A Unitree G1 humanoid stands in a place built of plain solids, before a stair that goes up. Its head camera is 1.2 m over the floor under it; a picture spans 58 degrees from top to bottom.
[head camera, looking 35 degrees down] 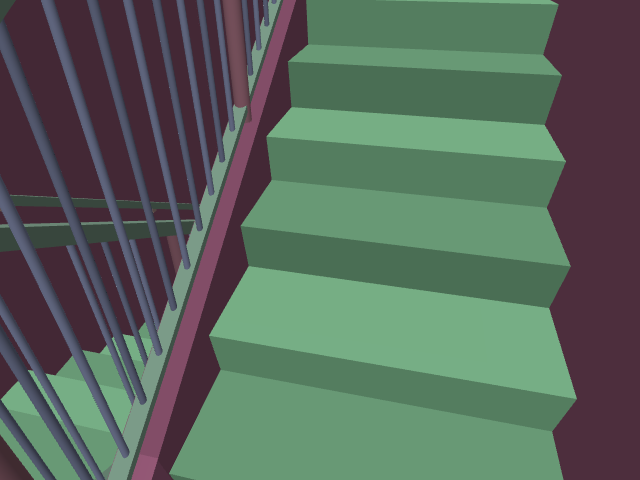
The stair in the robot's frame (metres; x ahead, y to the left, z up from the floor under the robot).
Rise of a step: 0.17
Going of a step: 0.28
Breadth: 0.90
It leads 12 degrees to the right of straight ahead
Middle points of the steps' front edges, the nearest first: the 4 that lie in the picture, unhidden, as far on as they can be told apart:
0.70 -0.15 0.34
0.97 -0.21 0.50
1.24 -0.27 0.67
1.52 -0.33 0.84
